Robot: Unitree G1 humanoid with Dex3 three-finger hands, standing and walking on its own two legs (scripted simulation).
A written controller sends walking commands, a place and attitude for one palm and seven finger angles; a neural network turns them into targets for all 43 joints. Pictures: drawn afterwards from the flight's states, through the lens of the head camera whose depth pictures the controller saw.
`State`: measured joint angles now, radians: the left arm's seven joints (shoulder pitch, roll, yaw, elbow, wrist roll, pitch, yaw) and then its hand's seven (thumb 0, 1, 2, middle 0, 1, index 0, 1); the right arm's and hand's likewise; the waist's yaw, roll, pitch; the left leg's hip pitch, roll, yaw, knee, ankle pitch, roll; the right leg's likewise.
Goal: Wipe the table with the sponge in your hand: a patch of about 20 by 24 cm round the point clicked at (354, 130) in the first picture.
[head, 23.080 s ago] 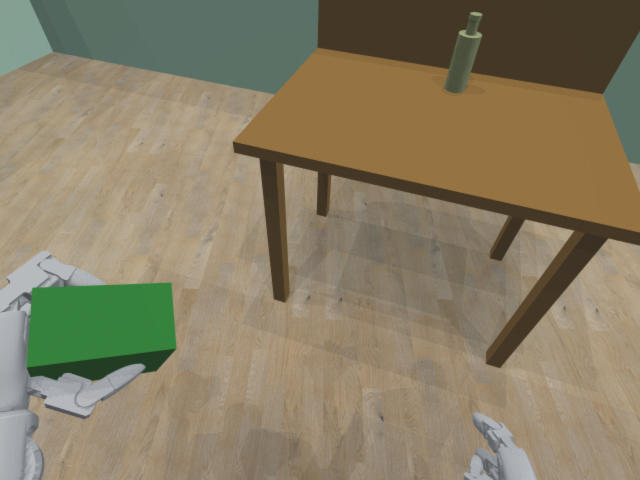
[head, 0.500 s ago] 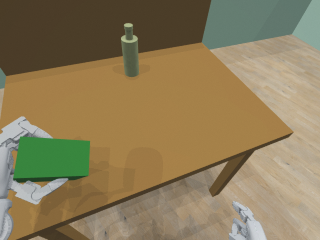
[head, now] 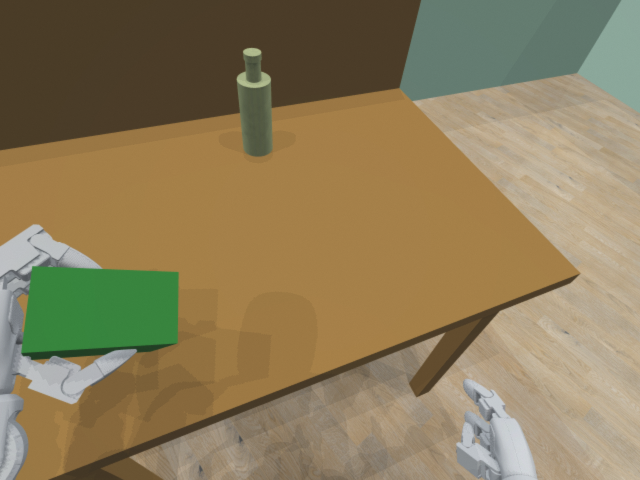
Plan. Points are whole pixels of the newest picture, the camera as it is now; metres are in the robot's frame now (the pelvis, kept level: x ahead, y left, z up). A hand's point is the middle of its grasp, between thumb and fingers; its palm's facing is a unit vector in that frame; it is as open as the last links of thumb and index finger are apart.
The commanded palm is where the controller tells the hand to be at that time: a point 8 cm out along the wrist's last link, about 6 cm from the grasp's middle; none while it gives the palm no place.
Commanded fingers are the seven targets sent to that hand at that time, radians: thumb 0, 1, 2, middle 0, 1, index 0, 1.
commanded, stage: look again from close up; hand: left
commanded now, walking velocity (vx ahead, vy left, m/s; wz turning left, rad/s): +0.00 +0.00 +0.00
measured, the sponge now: (122, 315) +0.23 +0.22 +0.14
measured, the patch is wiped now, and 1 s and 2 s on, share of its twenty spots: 0.00 0.00 0.00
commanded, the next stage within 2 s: turn the palm down, sponge in hand in 0.12 s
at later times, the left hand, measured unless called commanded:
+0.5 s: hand (89, 322) +0.22 +0.24 +0.15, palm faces +0.25 -0.79 -0.56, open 10.0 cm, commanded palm +0.16 +0.28 +0.18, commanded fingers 0.00 0.10 1.30 -1.20 -1.60 -1.20 -1.60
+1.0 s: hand (107, 328) +0.21 +0.22 +0.15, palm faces +0.30 -0.51 -0.81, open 10.0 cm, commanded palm +0.17 +0.24 +0.18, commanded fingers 0.00 0.10 1.30 -1.20 -1.60 -1.20 -1.60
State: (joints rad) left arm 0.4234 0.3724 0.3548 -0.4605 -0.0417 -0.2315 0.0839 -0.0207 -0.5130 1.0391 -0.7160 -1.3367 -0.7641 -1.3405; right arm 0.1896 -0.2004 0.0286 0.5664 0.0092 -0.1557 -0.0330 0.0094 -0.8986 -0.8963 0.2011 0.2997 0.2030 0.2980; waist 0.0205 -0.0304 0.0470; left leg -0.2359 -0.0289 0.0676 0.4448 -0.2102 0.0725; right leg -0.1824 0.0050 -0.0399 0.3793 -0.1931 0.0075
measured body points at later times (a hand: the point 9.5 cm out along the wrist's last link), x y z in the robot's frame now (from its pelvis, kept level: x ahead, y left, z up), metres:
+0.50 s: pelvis -0.01 -0.01 -0.01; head +0.00 -0.02 +0.44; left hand +0.20 +0.28 +0.18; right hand +0.21 -0.22 -0.08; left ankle +0.02 +0.06 -0.74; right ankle +0.00 -0.13 -0.74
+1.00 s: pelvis -0.01 -0.08 -0.03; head -0.01 -0.11 +0.42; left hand +0.19 +0.24 +0.19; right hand +0.20 -0.30 -0.11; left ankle +0.02 +0.06 -0.74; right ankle +0.00 -0.13 -0.74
